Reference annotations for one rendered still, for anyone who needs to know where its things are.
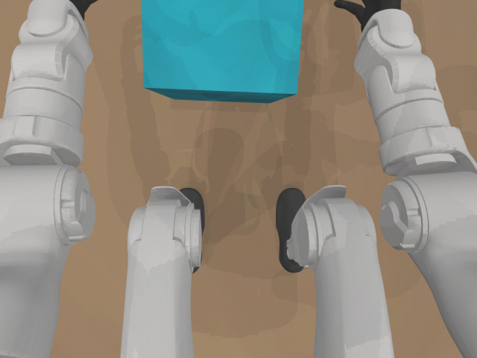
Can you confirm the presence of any robot right upper arm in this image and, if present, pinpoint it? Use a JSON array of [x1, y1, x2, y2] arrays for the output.
[[379, 171, 477, 358]]

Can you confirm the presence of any left robot shin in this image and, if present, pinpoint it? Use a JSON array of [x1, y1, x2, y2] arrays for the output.
[[127, 186, 191, 253]]

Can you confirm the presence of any robot left hand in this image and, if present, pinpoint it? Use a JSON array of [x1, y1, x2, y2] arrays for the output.
[[69, 0, 97, 21]]

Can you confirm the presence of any left robot foot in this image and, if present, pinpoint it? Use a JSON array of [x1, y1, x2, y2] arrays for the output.
[[180, 188, 205, 274]]

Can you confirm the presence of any robot right hand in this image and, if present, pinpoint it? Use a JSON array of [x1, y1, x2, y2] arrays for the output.
[[334, 0, 401, 32]]

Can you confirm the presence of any robot left upper arm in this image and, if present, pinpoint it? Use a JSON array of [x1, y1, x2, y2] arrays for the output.
[[0, 165, 95, 358]]

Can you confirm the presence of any carton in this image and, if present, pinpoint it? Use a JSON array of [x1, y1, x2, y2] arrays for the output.
[[142, 0, 304, 104]]

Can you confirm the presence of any robot left forearm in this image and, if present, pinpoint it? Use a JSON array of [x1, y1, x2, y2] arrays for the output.
[[0, 0, 93, 168]]

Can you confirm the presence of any robot right forearm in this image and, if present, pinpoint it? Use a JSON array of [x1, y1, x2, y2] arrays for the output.
[[354, 9, 477, 178]]

